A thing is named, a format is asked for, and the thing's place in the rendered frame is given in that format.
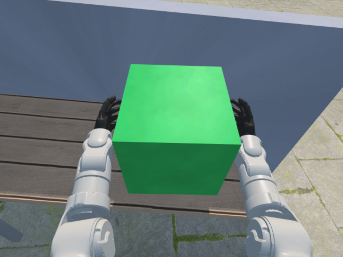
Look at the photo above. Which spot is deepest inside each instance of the left robot forearm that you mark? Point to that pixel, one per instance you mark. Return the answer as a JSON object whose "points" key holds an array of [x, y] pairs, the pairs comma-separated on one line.
{"points": [[90, 196]]}

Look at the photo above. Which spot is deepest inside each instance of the carton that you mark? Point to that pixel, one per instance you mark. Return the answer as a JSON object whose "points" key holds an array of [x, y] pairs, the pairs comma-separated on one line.
{"points": [[176, 132]]}

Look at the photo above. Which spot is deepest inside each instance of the robot left upper arm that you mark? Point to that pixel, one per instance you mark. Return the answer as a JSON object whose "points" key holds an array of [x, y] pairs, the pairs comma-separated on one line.
{"points": [[86, 238]]}

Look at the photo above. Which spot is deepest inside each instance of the right robot hand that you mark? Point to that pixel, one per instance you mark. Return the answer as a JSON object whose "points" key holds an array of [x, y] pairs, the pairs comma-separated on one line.
{"points": [[244, 119]]}

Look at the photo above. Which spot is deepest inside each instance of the right robot forearm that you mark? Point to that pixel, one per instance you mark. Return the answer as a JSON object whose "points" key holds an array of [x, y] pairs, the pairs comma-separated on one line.
{"points": [[260, 191]]}

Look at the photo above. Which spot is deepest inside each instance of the left robot hand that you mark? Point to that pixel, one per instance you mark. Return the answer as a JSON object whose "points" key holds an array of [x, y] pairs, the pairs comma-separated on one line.
{"points": [[105, 117]]}

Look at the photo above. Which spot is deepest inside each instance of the table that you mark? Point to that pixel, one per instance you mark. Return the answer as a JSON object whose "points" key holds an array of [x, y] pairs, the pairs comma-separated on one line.
{"points": [[41, 142]]}

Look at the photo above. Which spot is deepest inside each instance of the robot right upper arm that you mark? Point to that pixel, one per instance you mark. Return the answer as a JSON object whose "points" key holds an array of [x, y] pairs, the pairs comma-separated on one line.
{"points": [[276, 237]]}

